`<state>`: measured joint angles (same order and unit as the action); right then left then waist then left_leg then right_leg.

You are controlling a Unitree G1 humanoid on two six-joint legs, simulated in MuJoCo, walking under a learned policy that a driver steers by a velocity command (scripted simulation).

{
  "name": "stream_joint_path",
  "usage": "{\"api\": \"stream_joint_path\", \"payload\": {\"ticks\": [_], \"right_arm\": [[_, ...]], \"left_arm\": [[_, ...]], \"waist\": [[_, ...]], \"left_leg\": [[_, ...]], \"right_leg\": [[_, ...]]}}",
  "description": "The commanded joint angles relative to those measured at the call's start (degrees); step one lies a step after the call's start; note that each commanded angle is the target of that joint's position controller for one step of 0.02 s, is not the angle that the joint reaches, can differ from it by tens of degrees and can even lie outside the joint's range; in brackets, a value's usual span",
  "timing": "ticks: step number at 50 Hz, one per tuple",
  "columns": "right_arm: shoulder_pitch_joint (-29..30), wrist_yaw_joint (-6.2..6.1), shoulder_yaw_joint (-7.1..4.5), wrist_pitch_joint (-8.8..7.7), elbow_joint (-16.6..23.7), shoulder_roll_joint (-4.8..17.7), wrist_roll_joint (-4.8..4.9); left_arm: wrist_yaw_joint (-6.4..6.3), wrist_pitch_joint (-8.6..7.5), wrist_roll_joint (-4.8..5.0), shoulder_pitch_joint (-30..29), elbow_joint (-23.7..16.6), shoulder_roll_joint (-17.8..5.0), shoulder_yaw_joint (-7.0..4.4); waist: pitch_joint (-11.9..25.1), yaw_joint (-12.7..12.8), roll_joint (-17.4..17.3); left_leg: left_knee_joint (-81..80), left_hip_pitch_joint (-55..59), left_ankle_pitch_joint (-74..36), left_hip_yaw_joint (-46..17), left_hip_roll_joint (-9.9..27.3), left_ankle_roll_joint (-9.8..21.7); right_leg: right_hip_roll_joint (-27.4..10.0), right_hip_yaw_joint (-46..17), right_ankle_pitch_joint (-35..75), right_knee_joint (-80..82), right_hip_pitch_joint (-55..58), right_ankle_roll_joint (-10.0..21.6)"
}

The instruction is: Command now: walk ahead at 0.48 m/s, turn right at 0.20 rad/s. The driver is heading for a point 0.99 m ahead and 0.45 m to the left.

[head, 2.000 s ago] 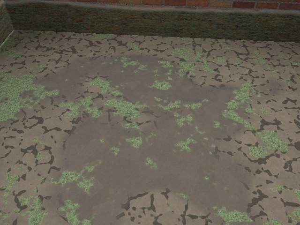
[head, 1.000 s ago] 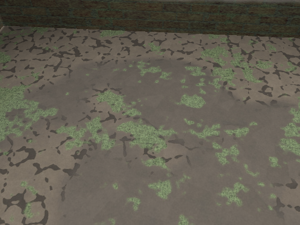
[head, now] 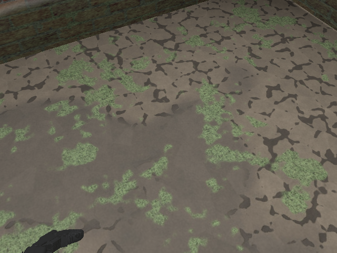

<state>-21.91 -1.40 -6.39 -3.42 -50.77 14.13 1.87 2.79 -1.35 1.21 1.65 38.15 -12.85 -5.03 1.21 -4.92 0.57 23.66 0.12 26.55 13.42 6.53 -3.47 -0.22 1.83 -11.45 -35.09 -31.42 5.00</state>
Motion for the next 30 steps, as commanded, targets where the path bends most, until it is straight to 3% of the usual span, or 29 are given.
{"api": "stream_joint_path", "payload": {"ticks": [1, 2, 3, 4, 5, 6, 7, 9, 12, 16, 20, 23, 24, 25, 26, 27, 28, 29, 30], "right_arm": [[2.8, -0.08, -0.97, -0.84, 2.7, 9.5, 0.07], [-1.1, 1.27, 1.91, -2.64, 5.3, 1.7, -1.12], [2.9, 2.01, 0.65, -4.76, 4.3, 6.9, 1.48], [6.9, 2.01, -0.1, -4.72, 5.5, 9.0, 2.46], [8.5, 1.63, 0.07, -4.23, 5.7, 8.5, 0.99], [9.3, 1.23, -0.2, -3.61, 5.2, 8.1, -0.42], [7.7, 1.27, -0.32, -2.64, 4.7, 7.5, -0.47], [5.6, 1.17, 0.08, -0.91, 4.4, 4.9, 0.29], [8.6, 0.79, 0.39, 0.07, 5.6, 3.7, -0.27], [15.8, 2.2, 1.41, -0.49, 7.9, 2.0, -0.73], [22.5, 3.96, 2.11, -0.28, 11.2, 2.0, -0.61], [22.0, 4.99, 1.27, -0.1, 13.1, 4.5, -0.58], [19.6, 5.0, 0.66, 0.07, 13.0, 5.8, -0.41], [13.0, 4.87, -0.34, 0.27, 11.7, 7.8, -0.26], [3.9, 4.14, -1.91, 0.54, 9.5, 10.8, -0.42], [-1.8, 3.14, -3.42, 0.67, 8.5, 16.8, -0.88], [-1.1, 3.35, -2.56, 0.09, 9.5, 17.0, -0.6], [-1.4, 3.12, -1.53, 0.06, 9.8, 13.1, -1.12], [2.3, 3.0, -0.89, -0.29, 10.2, 10.6, -0.82]], "left_arm": [[-1.09, -1.05, -0.13, 20.0, 1.1, -11.0, -4.6], [-1.8, -1.81, -0.53, 21.9, 1.8, -17.9, -4.87], [-2.32, -1.88, -1.87, 27.9, 2.1, -13.4, -3.63], [-2.31, -2.08, -1.76, 23.6, 3.0, -10.1, -2.59], [-2.24, -2.28, -0.86, 17.9, 2.6, -8.0, -1.84], [-2.13, -2.57, -0.76, 13.5, 2.5, -5.8, -1.25], [-2.03, -3.06, -1.04, 10.6, 2.5, -4.2, -0.88], [-2.16, -4.19, -1.24, 9.1, 3.6, -4.4, -0.99], [-2.82, -5.08, -1.64, 10.0, 5.6, -5.4, -1.23], [-3.61, -5.17, -1.21, 10.8, 7.1, -6.4, -1.19], [-3.93, -4.57, -0.46, 15.0, 9.5, -8.3, -1.73], [-4.49, -3.35, 0.13, 14.4, 9.5, -11.0, -2.43], [-4.75, -2.86, 0.09, 14.1, 9.5, -11.9, -2.63], [-4.95, -2.35, -0.03, 13.2, 9.3, -12.8, -2.76], [-5.15, -2.31, 0.13, 12.1, 8.9, -12.7, -2.5], [-4.81, -3.05, -1.44, 15.9, 6.6, -7.6, -0.96], [-3.46, -5.37, -1.33, 18.0, 5.2, -4.2, 0.99], [-2.38, -7.12, 0.63, 11.5, 4.0, -8.4, -0.17], [-2.24, -7.73, 1.37, 8.0, 2.8, -8.6, 0.07]], "waist": [[11.0, 14.7, -3.3], [18.0, 10.0, 12.9], [22.7, 14.8, 9.0], [15.2, 13.9, 8.6], [10.3, 11.0, 5.4], [6.6, 8.7, 4.0], [4.9, 6.2, 4.5], [3.2, 3.9, 4.0], [-0.8, 3.7, 2.0], [-3.1, 5.9, 2.3], [-5.3, 8.2, 1.7], [-2.7, 6.1, 4.3], [-0.6, 4.3, 5.6], [2.5, 0.5, 6.1], [6.9, -4.4, 4.2], [13.4, -2.8, -8.3], [22.2, 0.3, -13.7], [19.5, -2.7, -8.3], [11.8, -1.4, -4.5]], "left_leg": [[29.2, -20.7, -46.4, -3.2, 7.3, 7.1], [50.8, -44.3, 6.6, -8.3, -3.3, 4.5], [57.5, -48.3, 7.4, -21.3, -5.5, 5.6], [57.5, -52.1, 2.3, -21.0, -3.2, 6.2], [52.9, -49.9, -3.0, -19.5, -0.1, 6.1], [49.0, -46.9, -6.3, -18.8, 1.3, 5.8], [47.2, -42.8, -8.9, -19.5, 2.5, 5.8], [45.7, -41.0, -12.6, -19.4, 2.1, 5.2], [38.5, -44.3, -19.6, -20.6, 0.8, 4.2], [20.8, -40.0, -34.2, -16.0, -1.4, 5.2], [13.3, -41.2, -32.3, -13.1, -2.6, 7.2], [12.0, -36.7, -23.1, -8.9, -6.2, 10.1], [12.5, -32.8, -19.4, -7.3, -8.2, 11.3], [11.2, -24.5, -18.0, -6.6, -10.1, 12.8], [7.6, -9.5, -22.3, -8.7, -10.9, 15.0], [8.3, 13.4, -24.4, -31.2, 2.2, 22.3], [-2.6, 24.4, -15.6, -60.7, 12.4, 31.1], [-5.4, 23.2, -12.0, -56.2, 10.6, 27.1], [-5.8, 15.1, -14.2, -48.3, 8.8, 24.4]], "right_leg": [[-2.5, -7.0, 5.8, 5.7, 40.7, 6.2], [-21.4, -37.6, 4.9, 9.9, 57.4, 16.3], [-23.0, -42.3, 5.1, 14.1, 57.3, 17.0], [-20.5, -29.6, 13.0, 13.3, 52.2, 13.9], [-17.8, -21.7, 17.0, 14.2, 43.5, 11.5], [-15.5, -17.1, 18.2, 16.3, 36.0, 10.0], [-14.2, -14.0, 18.9, 18.6, 30.3, 9.1], [-13.8, -10.2, 21.3, 22.3, 26.0, 8.4], [-13.5, -3.9, 25.2, 24.9, 23.8, 6.9], [-10.7, 4.1, 23.2, 26.2, 23.2, 3.8], [-13.9, 5.8, 26.1, 24.8, 31.6, 3.1], [-15.0, 8.0, 47.9, 16.8, 38.0, 1.1], [-15.0, 8.4, 56.4, 11.7, 39.2, 0.5], [-14.3, 8.9, 60.4, 2.8, 38.0, -0.3], [-11.8, 9.9, 54.2, -10.7, 30.7, -2.1], [-5.1, 9.3, 17.8, -33.5, 7.4, -5.4], [4.9, -3.5, -22.4, -47.8, -7.6, -6.4], [1.3, -9.7, -19.2, -49.4, -13.7, -4.7], [-1.3, -8.8, -14.4, -45.0, -15.3, -3.6]]}}
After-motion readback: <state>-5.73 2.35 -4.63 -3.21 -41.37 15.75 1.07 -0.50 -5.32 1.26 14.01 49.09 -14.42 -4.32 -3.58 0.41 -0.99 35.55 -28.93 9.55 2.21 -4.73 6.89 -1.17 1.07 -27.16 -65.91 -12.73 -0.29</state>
